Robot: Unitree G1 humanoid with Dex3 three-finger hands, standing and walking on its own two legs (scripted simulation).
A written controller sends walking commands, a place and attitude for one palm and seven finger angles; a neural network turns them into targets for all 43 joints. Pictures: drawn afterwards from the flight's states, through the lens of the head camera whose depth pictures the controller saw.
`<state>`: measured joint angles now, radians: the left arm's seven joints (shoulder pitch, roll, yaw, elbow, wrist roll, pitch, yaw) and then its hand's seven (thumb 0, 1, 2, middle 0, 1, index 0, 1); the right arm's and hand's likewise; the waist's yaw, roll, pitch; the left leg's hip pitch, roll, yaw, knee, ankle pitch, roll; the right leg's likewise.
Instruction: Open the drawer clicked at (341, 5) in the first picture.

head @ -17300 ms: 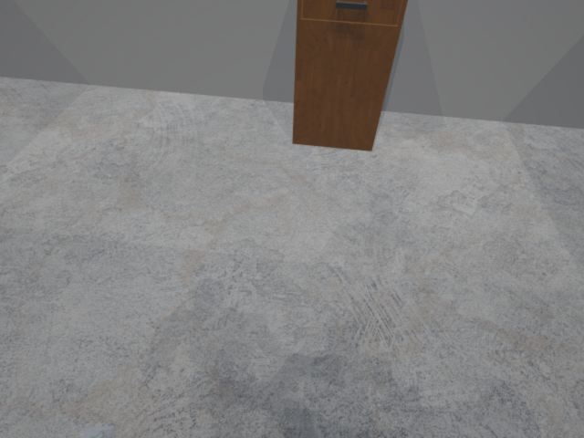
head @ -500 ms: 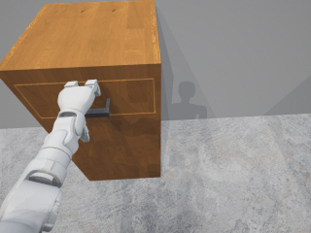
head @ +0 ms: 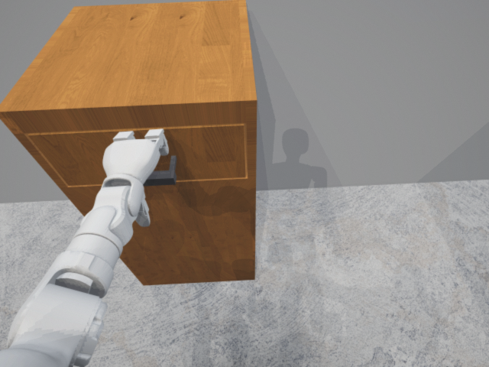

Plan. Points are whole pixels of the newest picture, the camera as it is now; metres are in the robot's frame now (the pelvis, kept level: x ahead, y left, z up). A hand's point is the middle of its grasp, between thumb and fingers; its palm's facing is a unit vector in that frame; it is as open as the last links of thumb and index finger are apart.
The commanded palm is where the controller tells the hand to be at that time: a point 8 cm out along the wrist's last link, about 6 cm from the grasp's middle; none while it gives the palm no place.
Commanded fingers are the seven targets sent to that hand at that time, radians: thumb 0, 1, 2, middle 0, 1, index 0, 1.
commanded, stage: lower the fingers behind the handle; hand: left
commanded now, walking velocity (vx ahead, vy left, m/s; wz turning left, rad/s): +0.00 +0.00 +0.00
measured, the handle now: (145, 170) +0.49 +0.21 +0.01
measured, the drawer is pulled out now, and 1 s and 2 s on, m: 0.00 0.00 0.00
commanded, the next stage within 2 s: lift the fingers back up to retry in 1.44 s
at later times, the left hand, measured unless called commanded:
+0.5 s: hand (151, 188) +0.43 +0.19 +0.02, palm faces -0.04 -0.04 -1.00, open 13.8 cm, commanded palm +0.42 +0.19 +0.08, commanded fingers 0.00 -0.50 0.30 -0.30 -1.20 -0.30 -1.20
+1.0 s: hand (152, 188) +0.44 +0.19 +0.02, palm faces -0.01 -0.03 -1.00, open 13.8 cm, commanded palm +0.41 +0.20 +0.04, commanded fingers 0.00 -0.50 0.30 -0.30 -1.20 -0.30 -1.20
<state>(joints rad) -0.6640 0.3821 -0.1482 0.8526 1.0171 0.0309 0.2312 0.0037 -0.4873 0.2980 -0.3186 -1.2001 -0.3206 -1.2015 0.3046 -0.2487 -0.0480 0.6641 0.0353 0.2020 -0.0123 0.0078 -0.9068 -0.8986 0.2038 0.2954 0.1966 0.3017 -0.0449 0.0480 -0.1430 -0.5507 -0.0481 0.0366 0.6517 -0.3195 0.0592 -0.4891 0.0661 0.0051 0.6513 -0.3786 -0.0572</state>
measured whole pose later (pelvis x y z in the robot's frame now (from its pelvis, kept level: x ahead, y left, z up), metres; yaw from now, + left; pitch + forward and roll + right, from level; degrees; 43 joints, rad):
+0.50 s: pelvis +0.00 -0.01 -0.01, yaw +0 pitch +15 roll +0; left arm -0.66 0.38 -0.11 0.93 1.05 0.00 0.31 0.00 -0.49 0.30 -0.32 -1.20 -0.32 -1.21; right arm 0.32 -0.25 -0.05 0.67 0.03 0.18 -0.03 0.01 -0.91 -0.90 0.20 0.30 0.20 0.30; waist -0.07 0.04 -0.16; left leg -0.63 -0.03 0.03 0.71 -0.34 0.04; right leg -0.57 0.08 0.00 0.71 -0.39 -0.07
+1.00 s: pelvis -0.01 -0.01 -0.02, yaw +0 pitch +17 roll +0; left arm -0.72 0.39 -0.11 0.99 1.06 0.03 0.35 0.00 -0.49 0.30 -0.32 -1.20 -0.29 -1.31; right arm 0.33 -0.25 -0.03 0.64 0.03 0.19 -0.03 0.01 -0.91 -0.90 0.20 0.30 0.20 0.30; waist -0.08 0.03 -0.19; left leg -0.73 -0.02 0.02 0.79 -0.35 0.04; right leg -0.66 0.09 -0.02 0.78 -0.41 -0.08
